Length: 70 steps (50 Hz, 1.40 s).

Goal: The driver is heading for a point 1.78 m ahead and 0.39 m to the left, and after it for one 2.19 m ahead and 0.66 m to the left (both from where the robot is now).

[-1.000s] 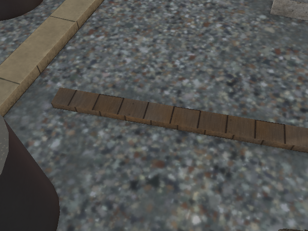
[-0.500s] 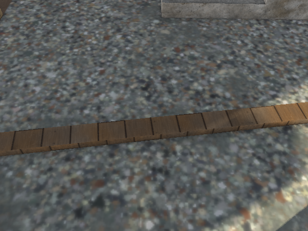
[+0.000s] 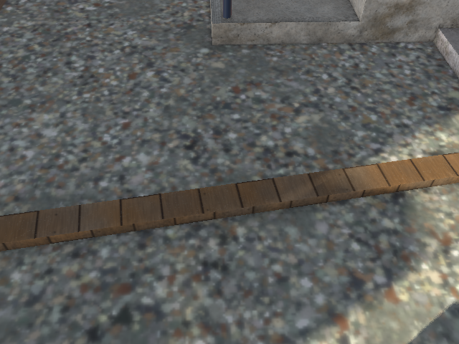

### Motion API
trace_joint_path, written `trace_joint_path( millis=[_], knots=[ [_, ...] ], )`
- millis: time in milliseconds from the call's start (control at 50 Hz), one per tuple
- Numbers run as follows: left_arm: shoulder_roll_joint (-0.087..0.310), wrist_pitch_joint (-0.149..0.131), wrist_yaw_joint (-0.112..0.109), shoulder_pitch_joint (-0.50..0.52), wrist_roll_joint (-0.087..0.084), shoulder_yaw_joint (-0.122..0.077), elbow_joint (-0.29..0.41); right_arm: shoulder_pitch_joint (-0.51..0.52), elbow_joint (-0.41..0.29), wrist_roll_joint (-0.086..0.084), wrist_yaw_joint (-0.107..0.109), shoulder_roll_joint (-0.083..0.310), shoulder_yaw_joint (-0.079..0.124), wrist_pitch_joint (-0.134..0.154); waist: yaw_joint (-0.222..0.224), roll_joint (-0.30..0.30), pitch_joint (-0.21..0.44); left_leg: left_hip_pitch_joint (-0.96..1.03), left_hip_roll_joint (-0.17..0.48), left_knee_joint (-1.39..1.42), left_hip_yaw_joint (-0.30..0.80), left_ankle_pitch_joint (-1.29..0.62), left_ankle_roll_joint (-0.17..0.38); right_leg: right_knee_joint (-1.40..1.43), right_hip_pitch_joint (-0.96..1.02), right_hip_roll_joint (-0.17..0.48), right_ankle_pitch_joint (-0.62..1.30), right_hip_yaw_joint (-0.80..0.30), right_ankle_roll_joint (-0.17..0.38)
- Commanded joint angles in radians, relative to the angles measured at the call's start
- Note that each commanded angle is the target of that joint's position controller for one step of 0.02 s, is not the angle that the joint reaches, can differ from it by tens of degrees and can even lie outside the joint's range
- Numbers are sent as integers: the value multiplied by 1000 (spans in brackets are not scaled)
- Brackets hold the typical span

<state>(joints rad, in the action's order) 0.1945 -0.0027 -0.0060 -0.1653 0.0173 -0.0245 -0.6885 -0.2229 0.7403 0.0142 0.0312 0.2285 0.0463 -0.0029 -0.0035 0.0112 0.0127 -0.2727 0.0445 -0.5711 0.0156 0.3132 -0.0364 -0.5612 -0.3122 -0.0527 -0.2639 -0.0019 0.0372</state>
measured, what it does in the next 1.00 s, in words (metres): stands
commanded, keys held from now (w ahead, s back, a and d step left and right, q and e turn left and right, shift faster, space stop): no key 0.96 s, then w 0.04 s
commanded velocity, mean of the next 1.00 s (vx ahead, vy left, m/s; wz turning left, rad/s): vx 0.00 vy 0.00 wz -0.01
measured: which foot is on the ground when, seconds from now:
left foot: down 0.00-1.00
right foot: down 0.00-1.00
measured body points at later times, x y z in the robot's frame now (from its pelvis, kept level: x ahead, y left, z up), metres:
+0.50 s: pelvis +0.00 +0.01 +0.00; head +0.00 +0.01 +0.45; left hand +0.13 +0.25 -0.12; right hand +0.11 -0.23 -0.12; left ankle -0.01 +0.14 -0.73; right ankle +0.02 -0.10 -0.73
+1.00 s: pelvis +0.00 +0.02 +0.00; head +0.01 +0.02 +0.45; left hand +0.11 +0.25 -0.13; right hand +0.08 -0.22 -0.13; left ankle -0.01 +0.14 -0.73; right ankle +0.02 -0.10 -0.73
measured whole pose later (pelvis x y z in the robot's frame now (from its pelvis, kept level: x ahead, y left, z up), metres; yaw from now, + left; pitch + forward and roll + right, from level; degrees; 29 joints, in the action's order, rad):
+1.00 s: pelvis +0.00 +0.02 +0.00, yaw +0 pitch -1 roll +0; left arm 0.16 -0.01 -0.03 -0.20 0.00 -0.05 -0.84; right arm -0.29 0.80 0.01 0.05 0.17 0.05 0.02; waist 0.00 0.00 -0.02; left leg -0.25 0.00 -0.61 0.01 0.34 -0.01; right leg -0.61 -0.30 -0.01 -0.30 -0.02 0.01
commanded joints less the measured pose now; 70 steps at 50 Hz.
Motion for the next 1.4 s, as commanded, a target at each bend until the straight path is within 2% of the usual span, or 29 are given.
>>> trace_joint_path(
  millis=[20,60,140,260,640,960,980,1000,1020,1060,1120,1160,1180,1200,1220,1240,1260,1280,1300,1320,1340,1380,1400],
  knots=[
    [112,-13,-4,45,1,-41,71,33,-65,7,-2,95,23,25,8,-110,13,-31,47,116,59,-40,60,70,34,63,-4,-71,10],
    [101,-4,-6,35,-1,-41,70,24,-68,6,4,87,19,32,3,-91,-3,-32,34,104,45,-44,46,72,21,70,18,-84,24],
    [83,-9,-4,17,-3,-42,56,4,-72,2,12,83,17,32,-3,-36,0,-14,22,79,36,-59,44,75,9,76,16,-91,27],
    [79,-11,-9,-4,-5,-45,39,-5,-77,0,12,69,14,32,-2,-1,4,-13,11,67,33,-78,47,64,23,80,47,-90,15],
    [58,-16,-21,-7,-11,-46,0,-40,-51,-2,15,37,18,33,0,-8,-3,-21,-7,64,26,-93,45,52,41,85,84,-86,12],
    [56,-16,-29,-17,-14,-45,-91,-77,10,-5,22,31,22,33,0,-6,-14,-16,-13,75,25,-100,49,61,45,83,92,-77,8],
    [50,-14,-29,-42,-13,-44,-111,-106,29,-5,21,22,21,31,0,-4,7,-10,-24,81,14,8,54,69,54,73,-27,-68,11],
    [74,-10,-30,-62,-22,-53,-125,-118,38,-13,22,40,27,28,4,-5,-18,-40,-40,72,5,171,71,65,35,56,-222,-58,24],
    [92,-11,-31,-72,-30,-59,-130,-113,35,-19,24,52,31,30,8,-3,-61,-84,-41,71,11,315,90,74,-7,58,-388,-71,42],
    [95,-34,-29,-84,-43,-57,-133,-107,24,-30,23,45,27,52,11,17,-128,-151,-23,57,40,411,121,103,-53,100,-520,-139,83],
    [117,-70,-17,-123,-46,-62,-154,-87,22,-36,6,27,24,96,23,76,-110,-198,-31,-44,15,279,128,169,6,195,-521,-295,147],
    [138,-76,-10,-126,-45,-64,-159,-95,26,-42,-8,5,21,114,7,141,-88,-162,-57,-115,-29,169,135,252,11,268,-531,-426,196],
    [139,-75,-7,-102,-46,-61,-151,-114,35,-43,-13,5,21,119,-10,140,-91,-108,-58,-90,-30,151,151,260,-24,271,-503,-430,198],
    [133,-75,-5,-55,-50,-55,-134,-156,50,-42,-16,8,22,123,-40,122,-99,-25,-53,-27,-16,150,171,234,-87,244,-447,-380,177],
    [112,-78,-2,14,-55,-46,-110,-235,78,-39,-16,20,25,127,-82,72,-106,84,-25,61,44,168,192,133,-178,182,-341,-272,132],
    [63,-94,1,71,-58,-32,-82,-348,119,-41,-15,84,44,132,-111,-104,-95,240,68,166,235,152,237,-117,-324,57,-175,-77,53],
    [82,-121,3,108,-53,-34,-52,-436,133,-36,-23,178,69,132,-136,-302,-80,426,251,283,546,-19,328,-390,-532,1,-79,29,3],
    [127,-130,4,134,-47,-45,-50,-455,127,-18,-27,152,60,130,-145,-251,-84,503,334,303,659,-169,379,-573,-698,22,-282,-25,6],
    [121,-130,11,120,-53,-45,-49,-426,115,-6,-27,130,49,125,-107,-156,-87,539,337,274,614,-245,368,-701,-780,65,-269,-58,21],
    [100,-124,18,110,-55,-36,-55,-399,102,-5,-28,113,41,116,-91,-98,-73,552,320,281,531,-292,347,-753,-817,94,-215,-49,32],
    [82,-118,26,117,-54,-30,-51,-370,103,-12,-29,100,31,105,-71,-56,-94,517,301,309,446,-328,314,-728,-823,125,-160,-45,35],
    [60,-110,39,133,-45,-21,-41,-326,106,-18,-25,43,8,85,-45,-74,-113,399,224,374,285,-369,246,-601,-717,151,-60,-9,20],
    [46,-108,47,156,-40,-13,-30,-305,103,-19,-20,42,4,79,-42,-84,-121,320,181,404,214,-374,228,-501,-636,140,21,21,7]
  ],
)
